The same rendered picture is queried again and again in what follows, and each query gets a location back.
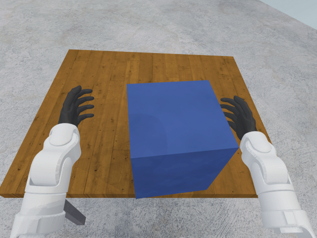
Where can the carton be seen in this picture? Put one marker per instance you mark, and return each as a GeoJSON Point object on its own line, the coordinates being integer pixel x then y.
{"type": "Point", "coordinates": [180, 139]}

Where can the right robot forearm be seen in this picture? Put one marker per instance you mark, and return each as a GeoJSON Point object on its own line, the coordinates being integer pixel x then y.
{"type": "Point", "coordinates": [281, 210]}

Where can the table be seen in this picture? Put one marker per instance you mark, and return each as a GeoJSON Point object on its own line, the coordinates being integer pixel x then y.
{"type": "Point", "coordinates": [104, 168]}

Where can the left robot forearm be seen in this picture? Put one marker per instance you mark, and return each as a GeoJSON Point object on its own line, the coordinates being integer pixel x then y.
{"type": "Point", "coordinates": [47, 184]}

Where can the left robot hand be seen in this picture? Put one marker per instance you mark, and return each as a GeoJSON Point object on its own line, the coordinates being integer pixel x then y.
{"type": "Point", "coordinates": [71, 110]}

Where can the right robot hand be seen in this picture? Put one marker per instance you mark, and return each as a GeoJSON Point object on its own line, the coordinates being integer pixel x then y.
{"type": "Point", "coordinates": [242, 117]}

